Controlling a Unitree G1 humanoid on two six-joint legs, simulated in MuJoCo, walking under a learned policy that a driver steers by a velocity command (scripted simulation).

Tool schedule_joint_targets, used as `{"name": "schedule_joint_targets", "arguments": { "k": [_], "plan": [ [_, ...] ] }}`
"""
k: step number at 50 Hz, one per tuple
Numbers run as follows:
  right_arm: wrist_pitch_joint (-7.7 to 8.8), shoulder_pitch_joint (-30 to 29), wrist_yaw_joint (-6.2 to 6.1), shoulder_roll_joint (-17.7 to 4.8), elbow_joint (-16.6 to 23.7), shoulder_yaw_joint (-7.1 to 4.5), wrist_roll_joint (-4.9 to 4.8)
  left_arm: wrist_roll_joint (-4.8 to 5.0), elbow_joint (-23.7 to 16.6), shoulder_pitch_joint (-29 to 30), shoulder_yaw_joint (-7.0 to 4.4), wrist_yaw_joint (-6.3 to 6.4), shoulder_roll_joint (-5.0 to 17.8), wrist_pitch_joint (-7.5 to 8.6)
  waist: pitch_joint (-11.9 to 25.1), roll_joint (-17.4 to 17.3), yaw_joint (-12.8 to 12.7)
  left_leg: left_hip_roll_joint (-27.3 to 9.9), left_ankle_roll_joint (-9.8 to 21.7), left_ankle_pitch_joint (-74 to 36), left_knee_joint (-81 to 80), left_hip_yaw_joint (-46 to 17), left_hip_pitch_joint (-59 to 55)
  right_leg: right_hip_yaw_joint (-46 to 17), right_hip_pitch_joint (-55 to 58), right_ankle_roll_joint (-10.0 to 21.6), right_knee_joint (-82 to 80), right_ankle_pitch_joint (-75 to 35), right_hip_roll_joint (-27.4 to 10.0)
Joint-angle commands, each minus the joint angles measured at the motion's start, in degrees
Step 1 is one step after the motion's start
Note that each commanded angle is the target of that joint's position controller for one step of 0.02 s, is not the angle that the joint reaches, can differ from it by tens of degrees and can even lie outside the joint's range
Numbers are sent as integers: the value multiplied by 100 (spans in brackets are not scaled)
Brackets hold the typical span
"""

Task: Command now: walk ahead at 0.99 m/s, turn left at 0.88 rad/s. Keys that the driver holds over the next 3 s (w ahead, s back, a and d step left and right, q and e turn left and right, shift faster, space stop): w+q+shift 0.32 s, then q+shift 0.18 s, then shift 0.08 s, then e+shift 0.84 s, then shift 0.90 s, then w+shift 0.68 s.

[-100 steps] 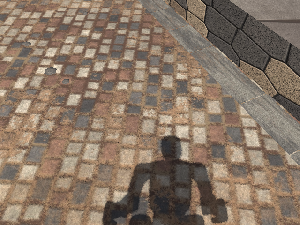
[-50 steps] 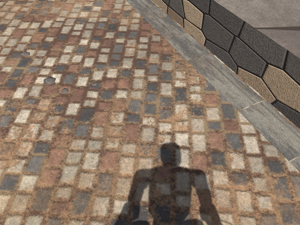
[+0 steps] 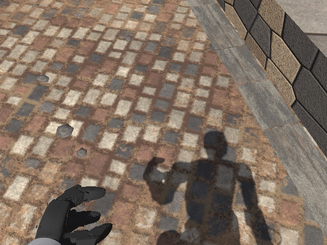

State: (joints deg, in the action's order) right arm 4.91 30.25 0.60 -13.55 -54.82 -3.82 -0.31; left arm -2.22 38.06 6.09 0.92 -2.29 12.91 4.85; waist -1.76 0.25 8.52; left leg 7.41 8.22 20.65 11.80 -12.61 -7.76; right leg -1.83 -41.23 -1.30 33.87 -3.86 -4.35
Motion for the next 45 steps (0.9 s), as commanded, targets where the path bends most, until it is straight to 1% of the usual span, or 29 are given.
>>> {"name": "schedule_joint_targets", "arguments": {
  "k": [1,2,3,4,5,6,7,8,10,12,13,16,18,19,22,23,24,25,26,27,28,29,30,32,34,36,38,41,45],
  "plan": [
    [71,-297,-89,-1245,413,-261,-34,56,-344,-322,-238,133,814,55,276,-414,-702,-1043,141,-5697,854,-726,1074,254,2481,166,-532,172,633],
    [79,-447,-77,-1471,459,-311,22,108,-158,-1155,-367,230,1113,77,831,-489,-1145,-1022,27,-6044,1902,-749,1100,172,3447,228,-432,609,650],
    [101,-801,-39,-1586,559,-350,62,123,117,-2338,-496,360,1385,78,1356,-477,-1825,-803,-31,-5538,3238,-690,1686,87,4735,274,-379,990,355],
    [152,-905,-15,-913,758,-195,94,-64,273,-3511,-632,495,1775,82,2142,155,-2141,-489,4,-3179,5141,-369,2611,-1037,6087,383,-233,2917,-827],
    [122,-149,-27,-180,1134,2,-305,-238,215,-3090,-686,426,2085,90,2970,2358,-1287,102,-188,702,6831,263,4291,-4409,7149,1010,-1422,3895,-2555],
    [8,-406,-118,-691,1017,0,-149,-182,109,-2474,-706,332,1581,29,2335,1527,-1252,-476,-62,157,7119,486,4903,-4580,6381,1064,-1801,4940,-2236],
    [-67,-949,-73,-864,984,-51,-5,-130,70,-2085,-555,309,964,24,1383,704,-1285,-746,-92,-352,6850,621,4989,-3432,5465,975,-1819,4513,-1886],
    [-124,-1185,-1,-813,1023,-57,59,-142,212,-2049,-501,291,732,30,813,150,-1213,-919,-124,-503,6638,695,4878,-2631,4715,918,-1902,3415,-1698],
    [-284,-1468,174,-529,1245,-12,220,-107,571,-2336,-442,296,599,103,316,329,-1011,-1195,-170,-520,6441,739,4804,-1453,3939,751,-2048,2346,-1396],
    [-425,-1821,263,-285,1514,72,231,68,854,-2559,-405,207,419,199,69,378,-892,-1401,-171,-632,6396,835,5090,-632,3738,543,-2241,1678,-1239],
    [-465,-1973,310,-268,1680,108,231,97,882,-2546,-413,171,490,245,1,472,-824,-1463,-194,-806,6326,899,5219,-349,3622,543,-2324,1263,-1322],
    [-478,-2576,399,-388,2050,172,205,77,905,-2293,-417,149,577,340,-323,414,-635,-1429,-209,-1758,5549,1167,5154,850,3192,386,-2624,262,-969],
    [-444,-2956,452,-414,2202,220,233,105,917,-2187,-422,185,710,367,-697,106,-576,-1222,-187,-2260,4154,1692,4619,1534,2948,303,-2598,-1236,-734],
    [-412,-3176,492,-362,2216,249,253,142,989,-2420,-427,217,777,374,-732,-17,-711,-956,-167,-2484,3550,2124,4282,1759,3053,224,-2482,-2016,-563],
    [-341,-2373,480,-570,1926,171,297,246,904,-2634,-561,335,1417,271,-57,353,-336,-252,-1,-2463,2726,2499,2813,1808,3595,135,-944,-4497,-732],
    [-235,-1789,428,-1154,1982,-157,-318,503,497,-2193,-844,496,2330,160,479,1026,59,-272,31,-2203,2911,2049,2065,1499,3667,96,-142,-5334,-784],
    [-248,-819,334,-1627,1699,-369,-342,500,323,-1804,-835,546,2143,79,982,837,539,-302,250,-2517,2428,1686,951,1355,3336,42,1114,-4693,-754],
    [-299,-618,164,-1744,1524,-465,-324,423,335,-2095,-689,508,1459,58,900,-25,306,-586,380,-3278,1797,1119,-132,1282,2275,-250,2767,-155,-159],
    [-318,-1055,57,-2213,1746,-463,-33,14,70,-2428,-439,456,605,152,1035,-1868,-399,-1450,785,-6717,2433,-413,-1099,972,654,-403,5195,4287,690],
    [-257,-1198,88,-2108,2163,-402,316,224,-145,-3177,-397,385,950,261,2995,-1313,-540,-2784,1996,-6163,1802,-2628,-2197,-475,-28,-349,6182,4253,732],
    [-255,-1564,130,-1770,2365,-367,246,330,-123,-2717,-476,386,1397,285,2933,-110,-409,-2641,1906,-5009,1336,-2609,-1578,-742,109,-219,5852,3664,496],
    [-203,-1921,153,-1516,2371,-297,41,352,-177,-2467,-505,414,1404,240,2045,482,-666,-2351,1673,-4264,1116,-2139,-614,-604,-19,-208,5357,3320,301],
    [-157,-2202,137,-1246,2358,-198,-83,303,-25,-2543,-506,476,1332,141,1545,939,-932,-2223,1418,-4185,1031,-1736,289,-553,189,-283,5042,3061,-2],
    [-107,-2405,99,-1028,2220,-98,-5,313,109,-2783,-551,523,1349,-75,996,670,-1201,-2060,1123,-4942,882,-949,1836,-422,933,-368,4466,2802,-331],
    [-36,-2210,73,-758,1853,21,59,295,152,-2776,-468,522,948,-147,909,257,-1190,-1803,945,-5511,814,-175,2478,-312,1346,-379,3713,2576,-391],
    [-31,-2086,7,-765,1588,27,139,303,165,-2638,-419,507,720,-175,954,-55,-1099,-1616,766,-5882,775,523,2391,-224,1337,-356,3071,1959,-293],
    [-94,-2223,-73,-814,1524,3,182,323,145,-2423,-439,472,747,-191,914,-213,-1009,-1471,504,-5616,717,1005,2173,-185,1236,-338,2466,1261,-200],
    [-243,-2342,-194,-895,1491,-35,163,378,-81,-1958,-500,388,882,-212,717,-396,-812,-1612,391,-4980,625,1217,1698,-117,795,-367,1931,770,-206],
    [-446,-2250,-269,-908,1435,-62,154,353,-379,-1651,-523,240,853,-293,497,-393,-633,-2049,573,-4266,727,1171,1078,19,264,-328,1561,1167,-278]
  ]
}}
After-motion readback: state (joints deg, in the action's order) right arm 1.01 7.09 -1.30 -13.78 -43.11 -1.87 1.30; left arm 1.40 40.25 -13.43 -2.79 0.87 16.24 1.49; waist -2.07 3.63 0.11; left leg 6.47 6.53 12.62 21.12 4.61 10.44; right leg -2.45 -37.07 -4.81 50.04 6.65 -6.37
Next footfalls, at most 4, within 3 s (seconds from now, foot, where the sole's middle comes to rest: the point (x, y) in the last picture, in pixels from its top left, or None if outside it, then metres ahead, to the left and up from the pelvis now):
0.08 right None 0.29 -0.14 -0.77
0.50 left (107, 208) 0.62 0.16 -0.77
1.08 right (135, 162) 0.82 0.02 -0.77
1.52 left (85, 161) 0.86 0.25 -0.77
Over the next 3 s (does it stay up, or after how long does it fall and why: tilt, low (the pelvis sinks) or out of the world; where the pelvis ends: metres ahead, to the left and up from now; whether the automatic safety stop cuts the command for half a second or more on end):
stays up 1.09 0.13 0.00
